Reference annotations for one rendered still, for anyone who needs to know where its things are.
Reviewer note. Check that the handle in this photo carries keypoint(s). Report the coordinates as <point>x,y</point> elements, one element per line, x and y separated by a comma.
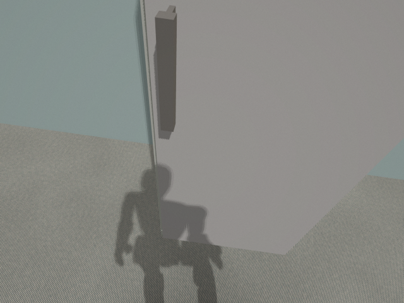
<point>166,41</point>

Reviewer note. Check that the fridge door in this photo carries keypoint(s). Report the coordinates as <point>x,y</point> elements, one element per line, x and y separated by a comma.
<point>282,107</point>

